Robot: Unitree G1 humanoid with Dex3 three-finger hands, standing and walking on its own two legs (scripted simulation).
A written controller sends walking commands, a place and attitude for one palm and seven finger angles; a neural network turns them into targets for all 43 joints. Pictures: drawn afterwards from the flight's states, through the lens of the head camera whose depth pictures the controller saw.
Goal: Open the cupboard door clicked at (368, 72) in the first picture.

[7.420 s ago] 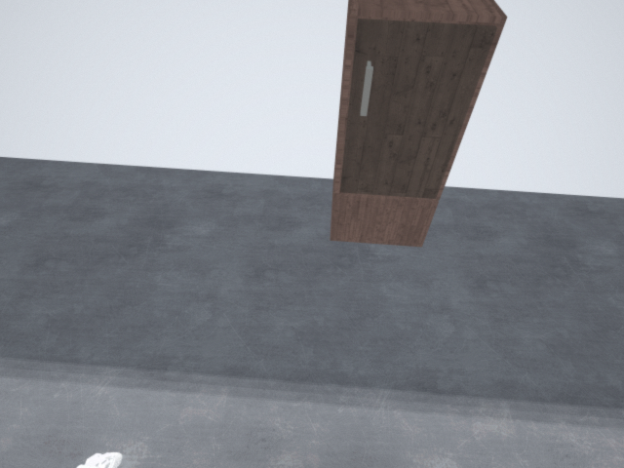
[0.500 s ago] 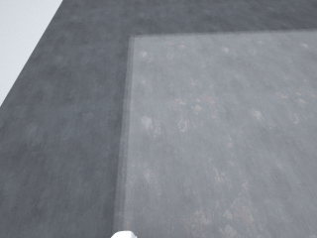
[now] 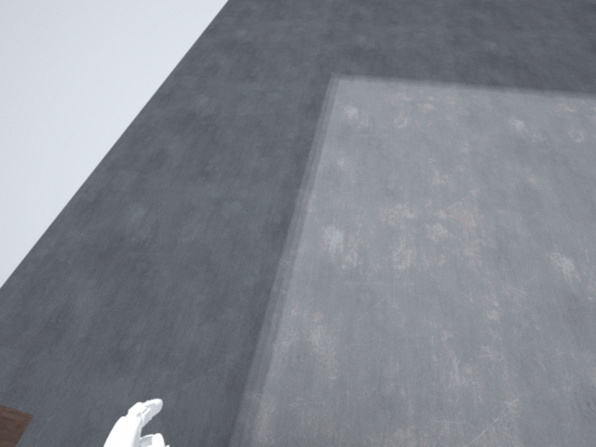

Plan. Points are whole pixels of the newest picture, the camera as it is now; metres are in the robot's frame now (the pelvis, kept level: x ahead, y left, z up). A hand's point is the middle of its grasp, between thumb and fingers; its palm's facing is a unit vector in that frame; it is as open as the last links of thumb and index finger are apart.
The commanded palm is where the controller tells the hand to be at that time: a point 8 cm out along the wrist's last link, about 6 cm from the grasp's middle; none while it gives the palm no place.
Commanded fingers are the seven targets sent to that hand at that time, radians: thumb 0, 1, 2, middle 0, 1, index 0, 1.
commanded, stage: turn to face it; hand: left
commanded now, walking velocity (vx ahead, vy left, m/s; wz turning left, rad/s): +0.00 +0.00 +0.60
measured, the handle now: out of the picture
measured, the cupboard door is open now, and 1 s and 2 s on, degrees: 0 0 0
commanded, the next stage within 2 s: none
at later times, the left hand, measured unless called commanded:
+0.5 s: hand out of the picture -0.05 +0.26 -0.18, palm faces +0.34 -0.91 -0.25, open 7.4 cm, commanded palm none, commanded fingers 0.00 0.90 0.90 -0.20 -0.30 -0.20 -0.30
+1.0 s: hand out of the picture +0.04 +0.27 -0.13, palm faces +0.53 -0.80 -0.28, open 7.4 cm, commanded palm none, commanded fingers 0.00 0.90 0.90 -0.20 -0.30 -0.20 -0.30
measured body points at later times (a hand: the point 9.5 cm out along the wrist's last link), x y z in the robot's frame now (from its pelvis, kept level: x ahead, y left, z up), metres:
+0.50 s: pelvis -0.01 +0.04 +0.00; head +0.02 +0.08 +0.44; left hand -0.07 +0.31 -0.16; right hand +0.18 -0.18 -0.12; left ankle -0.04 +0.12 -0.73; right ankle +0.00 -0.11 -0.69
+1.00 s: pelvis +0.02 +0.02 +0.01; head +0.06 +0.03 +0.46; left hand +0.01 +0.32 -0.11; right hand +0.18 -0.18 -0.15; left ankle -0.04 +0.12 -0.73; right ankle +0.08 -0.09 -0.72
